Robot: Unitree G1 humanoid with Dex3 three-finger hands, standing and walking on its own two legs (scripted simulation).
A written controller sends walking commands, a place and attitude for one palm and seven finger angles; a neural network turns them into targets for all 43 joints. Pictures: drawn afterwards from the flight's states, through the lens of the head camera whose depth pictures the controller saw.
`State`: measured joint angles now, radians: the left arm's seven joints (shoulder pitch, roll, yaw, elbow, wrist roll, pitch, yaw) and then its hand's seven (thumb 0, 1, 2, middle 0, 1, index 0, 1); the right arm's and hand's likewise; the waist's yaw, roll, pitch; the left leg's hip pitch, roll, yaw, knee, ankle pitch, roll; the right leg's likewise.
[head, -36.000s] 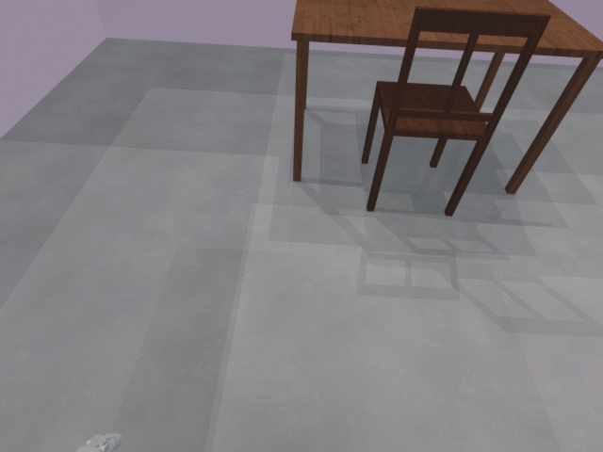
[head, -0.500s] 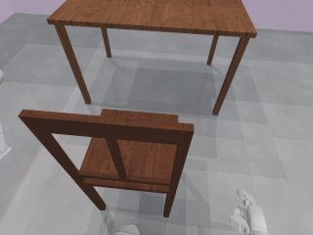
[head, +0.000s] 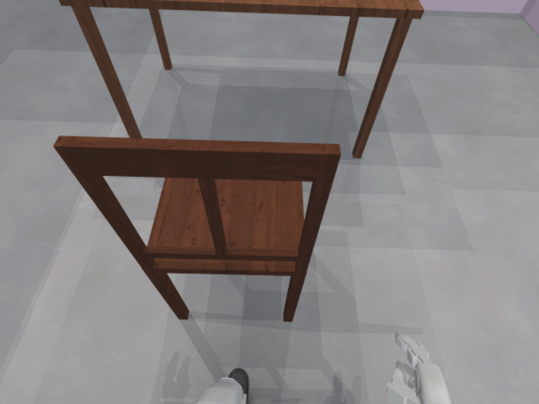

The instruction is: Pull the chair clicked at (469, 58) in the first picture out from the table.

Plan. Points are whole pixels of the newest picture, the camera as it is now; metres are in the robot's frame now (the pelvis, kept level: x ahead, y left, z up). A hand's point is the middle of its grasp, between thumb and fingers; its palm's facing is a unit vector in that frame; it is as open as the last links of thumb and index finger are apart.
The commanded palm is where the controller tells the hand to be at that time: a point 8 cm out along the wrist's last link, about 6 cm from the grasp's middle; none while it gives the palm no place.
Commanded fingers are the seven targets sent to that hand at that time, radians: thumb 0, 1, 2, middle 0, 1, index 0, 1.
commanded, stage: stop stepping back and stand still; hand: left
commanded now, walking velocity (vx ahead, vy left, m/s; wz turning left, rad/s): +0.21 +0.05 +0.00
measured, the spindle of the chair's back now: (214, 219) +0.44 +0.15 -0.08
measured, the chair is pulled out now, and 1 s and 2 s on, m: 0.64 0.64 0.64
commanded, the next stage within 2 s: let the arm hang, fingers relaxed in 1.32 s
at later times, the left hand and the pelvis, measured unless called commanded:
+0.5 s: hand out of the picture +0.04 +0.25 +0.19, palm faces +0.46 -0.76 -0.47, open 7.4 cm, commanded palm +0.00 +0.29 +0.19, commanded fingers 0.00 0.90 0.90 -0.20 -0.30 -0.20 -0.30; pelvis -0.13 -0.02 +0.00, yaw +2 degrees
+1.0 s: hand out of the picture -0.05 +0.28 +0.17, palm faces +0.49 -0.73 -0.47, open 7.4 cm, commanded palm -0.09 +0.31 +0.19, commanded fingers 0.00 0.90 0.90 -0.20 -0.30 -0.20 -0.30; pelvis -0.22 +0.00 +0.00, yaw +3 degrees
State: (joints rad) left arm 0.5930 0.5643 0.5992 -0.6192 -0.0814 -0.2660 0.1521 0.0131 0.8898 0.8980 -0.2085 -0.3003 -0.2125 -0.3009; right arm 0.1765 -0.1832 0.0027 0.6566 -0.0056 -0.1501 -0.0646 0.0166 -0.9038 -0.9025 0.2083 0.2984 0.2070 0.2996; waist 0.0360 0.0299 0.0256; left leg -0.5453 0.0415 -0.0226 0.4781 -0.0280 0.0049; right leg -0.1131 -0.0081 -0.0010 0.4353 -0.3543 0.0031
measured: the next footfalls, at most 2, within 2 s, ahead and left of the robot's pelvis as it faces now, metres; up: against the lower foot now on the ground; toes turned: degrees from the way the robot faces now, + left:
left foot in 0.18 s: +0.04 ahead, +0.09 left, +0.00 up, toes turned +0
right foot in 0.36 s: -0.01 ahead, -0.15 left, +0.00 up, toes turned +0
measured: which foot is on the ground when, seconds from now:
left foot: down 0.00-0.06, up 0.08-0.16, down 0.18-0.44, up 0.46-0.58, down 0.60-1.00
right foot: down 0.00-0.24, up 0.26-0.34, down 0.36-0.64, up 0.66-0.82, down 0.84-1.00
